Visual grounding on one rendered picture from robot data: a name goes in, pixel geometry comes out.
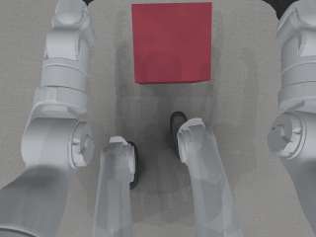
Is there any right robot hand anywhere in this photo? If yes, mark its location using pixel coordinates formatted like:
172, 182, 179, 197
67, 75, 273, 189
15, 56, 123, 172
262, 0, 299, 20

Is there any robot right shin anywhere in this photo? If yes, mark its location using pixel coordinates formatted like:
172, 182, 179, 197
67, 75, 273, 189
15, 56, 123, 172
178, 118, 217, 145

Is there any left robot forearm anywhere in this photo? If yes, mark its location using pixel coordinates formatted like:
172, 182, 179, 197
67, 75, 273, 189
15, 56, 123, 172
21, 0, 96, 162

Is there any left robot thigh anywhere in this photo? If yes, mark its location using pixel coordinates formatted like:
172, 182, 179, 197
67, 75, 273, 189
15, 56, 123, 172
92, 142, 135, 237

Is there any carton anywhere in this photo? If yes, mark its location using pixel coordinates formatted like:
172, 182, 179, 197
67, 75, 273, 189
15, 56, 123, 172
131, 2, 212, 85

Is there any robot right upper arm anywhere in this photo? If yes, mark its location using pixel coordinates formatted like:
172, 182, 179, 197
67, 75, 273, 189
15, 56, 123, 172
267, 110, 316, 235

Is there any robot left upper arm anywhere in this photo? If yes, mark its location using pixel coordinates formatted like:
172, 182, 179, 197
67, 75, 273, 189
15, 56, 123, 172
0, 118, 95, 237

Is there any right robot forearm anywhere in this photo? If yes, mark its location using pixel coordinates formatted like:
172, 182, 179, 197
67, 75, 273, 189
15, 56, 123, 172
276, 0, 316, 114

